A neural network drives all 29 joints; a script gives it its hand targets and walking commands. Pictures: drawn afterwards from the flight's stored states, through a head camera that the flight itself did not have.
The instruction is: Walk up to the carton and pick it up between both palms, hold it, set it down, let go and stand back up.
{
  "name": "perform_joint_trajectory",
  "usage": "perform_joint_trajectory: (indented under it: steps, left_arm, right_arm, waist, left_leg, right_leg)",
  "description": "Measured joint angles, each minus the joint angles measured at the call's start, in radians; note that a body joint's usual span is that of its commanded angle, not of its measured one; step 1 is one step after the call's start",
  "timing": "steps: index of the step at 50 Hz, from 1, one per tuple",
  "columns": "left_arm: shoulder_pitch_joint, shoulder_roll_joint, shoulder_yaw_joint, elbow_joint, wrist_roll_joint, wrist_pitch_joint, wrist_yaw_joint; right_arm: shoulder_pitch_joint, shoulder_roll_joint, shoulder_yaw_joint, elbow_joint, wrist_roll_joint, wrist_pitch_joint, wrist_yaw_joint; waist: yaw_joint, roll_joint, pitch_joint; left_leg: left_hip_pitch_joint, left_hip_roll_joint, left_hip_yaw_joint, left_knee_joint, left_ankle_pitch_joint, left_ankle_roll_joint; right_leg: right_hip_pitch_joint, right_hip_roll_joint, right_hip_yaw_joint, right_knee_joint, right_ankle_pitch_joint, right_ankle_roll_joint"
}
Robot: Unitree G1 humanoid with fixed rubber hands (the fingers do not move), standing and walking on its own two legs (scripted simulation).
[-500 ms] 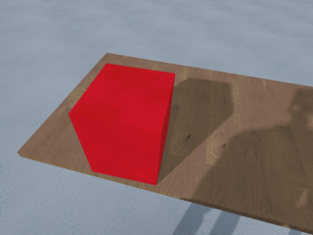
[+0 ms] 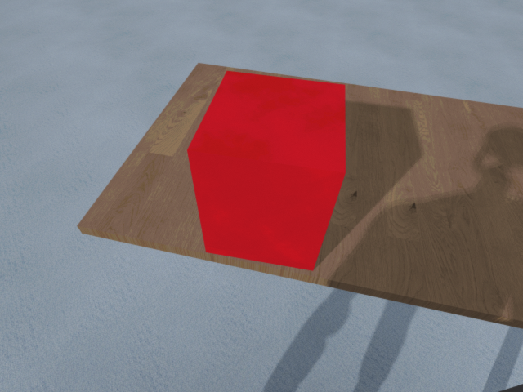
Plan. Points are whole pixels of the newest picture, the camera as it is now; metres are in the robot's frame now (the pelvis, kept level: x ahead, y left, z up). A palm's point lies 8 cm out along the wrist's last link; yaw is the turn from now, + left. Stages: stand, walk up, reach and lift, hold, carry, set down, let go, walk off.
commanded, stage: walk up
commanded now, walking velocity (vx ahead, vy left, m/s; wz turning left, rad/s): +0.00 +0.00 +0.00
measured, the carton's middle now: (271, 173) +0.46 +0.01 +0.08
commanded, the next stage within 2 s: none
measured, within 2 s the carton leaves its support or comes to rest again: neither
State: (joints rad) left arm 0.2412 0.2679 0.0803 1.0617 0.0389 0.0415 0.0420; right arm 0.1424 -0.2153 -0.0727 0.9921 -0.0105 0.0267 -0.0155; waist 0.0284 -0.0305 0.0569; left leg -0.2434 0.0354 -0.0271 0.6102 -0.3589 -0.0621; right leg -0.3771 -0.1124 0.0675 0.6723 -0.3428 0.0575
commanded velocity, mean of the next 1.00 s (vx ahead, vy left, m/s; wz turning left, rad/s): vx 0.00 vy -0.02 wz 0.00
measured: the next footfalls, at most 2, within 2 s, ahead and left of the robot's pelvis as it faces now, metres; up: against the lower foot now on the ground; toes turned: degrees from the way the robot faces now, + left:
right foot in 0.24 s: +0.03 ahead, -0.12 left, +0.00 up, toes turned +6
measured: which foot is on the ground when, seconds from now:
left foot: down 0.00-1.00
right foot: up 0.00-0.22, down 0.24-1.00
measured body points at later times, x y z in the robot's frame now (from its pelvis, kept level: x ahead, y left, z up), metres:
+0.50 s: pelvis +0.00 +0.03 +0.03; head +0.00 +0.03 +0.48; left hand -0.02 +0.25 -0.13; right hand +0.01 -0.18 -0.14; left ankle -0.01 +0.15 -0.72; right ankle -0.01 -0.08 -0.72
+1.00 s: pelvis +0.00 -0.01 +0.02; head +0.00 -0.04 +0.47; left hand +0.02 +0.20 -0.13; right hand -0.01 -0.23 -0.15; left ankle -0.02 +0.14 -0.72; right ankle -0.01 -0.12 -0.72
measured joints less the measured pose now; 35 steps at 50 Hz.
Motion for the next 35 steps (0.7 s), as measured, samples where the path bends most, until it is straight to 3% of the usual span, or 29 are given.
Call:
perform_joint_trajectory:
  steps: [2,6,9,11,12,14,19,29,31,35]
  left_arm:
    - [-0.004,0.008,-0.006,-0.012,-0.007,0.013,-0.007]
    - [-0.017,-0.007,-0.012,-0.023,-0.022,0.005,-0.027]
    - [-0.009,-0.038,-0.026,-0.014,-0.025,-0.005,-0.023]
    - [0.002,-0.06,-0.038,-0.005,-0.03,-0.014,-0.017]
    - [0.005,-0.076,-0.044,0.005,-0.032,-0.021,-0.013]
    - [0.018,-0.115,-0.059,0.029,-0.036,-0.035,-0.009]
    - [0.053,-0.144,-0.074,0.078,-0.037,-0.048,-0.008]
    - [0.044,-0.144,-0.066,0.117,-0.035,-0.056,-0.001]
    - [0.045,-0.127,-0.048,0.105,-0.028,-0.037,-0.003]
    - [0.026,-0.063,-0.012,0.067,-0.009,0.008,-0.014]
  right_arm:
    - [0.044,0.037,0.02,0.01,-0.003,-0.007,-0.002]
    - [0.114,0.086,0.05,0.049,-0.011,-0.006,0.002]
    - [0.119,0.1,0.059,0.061,-0.014,-0.018,0.003]
    - [0.107,0.104,0.061,0.07,-0.014,-0.024,0.001]
    - [0.097,0.1,0.06,0.077,-0.012,-0.025,-0.005]
    - [0.081,0.077,0.053,0.094,-0.002,-0.024,-0.015]
    - [0.069,0.061,0.054,0.121,0.004,-0.029,-0.012]
    - [0.105,0.084,0.059,0.192,0.0,-0.033,-0.015]
    - [0.111,0.095,0.051,0.171,-0.011,-0.03,-0.024]
    - [0.127,0.092,0.023,0.123,-0.024,-0.025,-0.055]
  waist:
    - [-0.015,-0.024,-0.025]
    - [-0.019,-0.047,-0.052]
    - [-0.02,-0.047,-0.054]
    - [-0.018,-0.042,-0.048]
    - [-0.017,-0.027,-0.039]
    - [-0.027,0.035,-0.023]
    - [-0.046,0.067,-0.022]
    - [-0.036,0.04,-0.01]
    - [-0.043,0.016,-0.008]
    - [-0.078,-0.01,-0.004]
  left_leg:
    - [-0.004,-0.004,-0.002,0.017,-0.005,0.018]
    - [0.044,-0.018,-0.008,-0.08,0.053,0.033]
    - [0.055,-0.039,-0.001,-0.118,0.076,0.046]
    - [0.05,-0.057,0.009,-0.117,0.077,0.052]
    - [0.047,-0.058,0.012,-0.109,0.074,0.054]
    - [0.062,-0.038,-0.005,-0.119,0.079,0.056]
    - [0.104,-0.034,-0.003,-0.211,0.129,0.061]
    - [0.124,-0.035,-0.001,-0.24,0.146,0.063]
    - [0.104,-0.039,0.007,-0.219,0.138,0.062]
    - [0.047,-0.012,0.006,-0.164,0.119,0.041]
  right_leg:
    - [-0.019,0.044,0.025,0.081,-0.134,-0.03]
    - [-0.003,0.099,0.003,0.183,-0.096,-0.054]
    - [0.067,0.102,-0.044,0.085,-0.082,-0.051]
    - [0.144,0.101,-0.06,-0.08,-0.025,-0.056]
    - [0.174,0.106,-0.057,-0.154,0.058,-0.061]
    - [0.213,0.128,-0.072,-0.212,0.098,-0.069]
    - [0.259,0.131,-0.068,-0.311,0.128,-0.066]
    - [0.281,0.129,-0.064,-0.346,0.15,-0.063]
    - [0.23,0.121,-0.074,-0.248,0.096,-0.062]
    - [0.046,0.135,-0.085,0.17,-0.088,-0.032]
